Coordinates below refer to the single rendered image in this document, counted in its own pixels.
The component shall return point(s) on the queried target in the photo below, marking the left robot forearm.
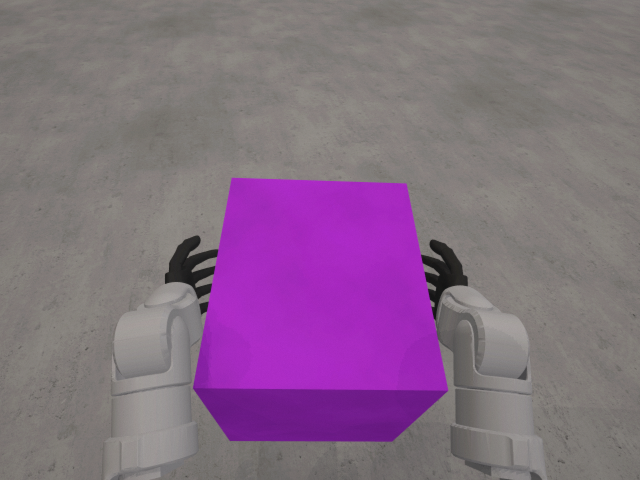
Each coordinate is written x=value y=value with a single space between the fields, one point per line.
x=152 y=431

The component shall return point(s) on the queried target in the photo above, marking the robot left hand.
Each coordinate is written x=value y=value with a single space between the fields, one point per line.
x=180 y=268

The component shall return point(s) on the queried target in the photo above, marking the right robot forearm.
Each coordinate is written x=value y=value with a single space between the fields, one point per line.
x=494 y=429

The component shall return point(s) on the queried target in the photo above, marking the carton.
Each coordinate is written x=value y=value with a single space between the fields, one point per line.
x=319 y=324

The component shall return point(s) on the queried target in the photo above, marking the robot right hand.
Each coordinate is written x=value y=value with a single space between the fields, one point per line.
x=451 y=272

